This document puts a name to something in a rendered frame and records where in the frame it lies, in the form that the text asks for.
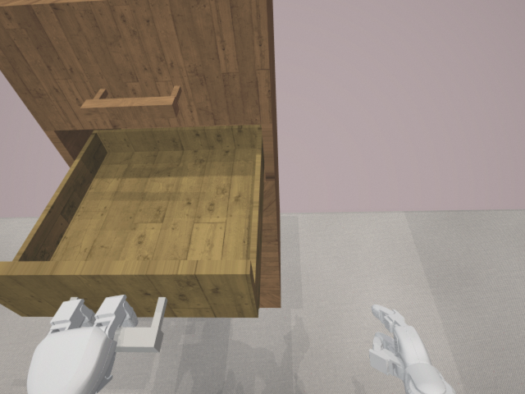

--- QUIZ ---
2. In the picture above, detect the right robot hand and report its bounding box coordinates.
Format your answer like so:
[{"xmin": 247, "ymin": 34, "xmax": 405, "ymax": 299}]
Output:
[{"xmin": 369, "ymin": 305, "xmax": 432, "ymax": 381}]

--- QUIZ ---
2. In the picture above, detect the drawer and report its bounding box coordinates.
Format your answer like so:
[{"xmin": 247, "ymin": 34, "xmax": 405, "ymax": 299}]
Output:
[{"xmin": 0, "ymin": 125, "xmax": 264, "ymax": 318}]

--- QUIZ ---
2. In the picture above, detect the handle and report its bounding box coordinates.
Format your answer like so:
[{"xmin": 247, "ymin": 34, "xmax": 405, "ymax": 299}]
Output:
[
  {"xmin": 80, "ymin": 96, "xmax": 180, "ymax": 121},
  {"xmin": 70, "ymin": 297, "xmax": 167, "ymax": 353}
]

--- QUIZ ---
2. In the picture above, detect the cabinet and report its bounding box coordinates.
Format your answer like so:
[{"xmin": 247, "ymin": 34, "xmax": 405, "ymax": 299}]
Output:
[{"xmin": 0, "ymin": 0, "xmax": 281, "ymax": 308}]

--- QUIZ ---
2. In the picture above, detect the right robot forearm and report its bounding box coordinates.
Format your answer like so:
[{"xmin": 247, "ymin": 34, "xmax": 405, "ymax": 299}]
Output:
[{"xmin": 404, "ymin": 363, "xmax": 456, "ymax": 394}]

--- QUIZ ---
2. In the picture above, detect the left robot hand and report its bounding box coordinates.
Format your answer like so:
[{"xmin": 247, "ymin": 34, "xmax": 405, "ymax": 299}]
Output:
[{"xmin": 27, "ymin": 295, "xmax": 138, "ymax": 394}]

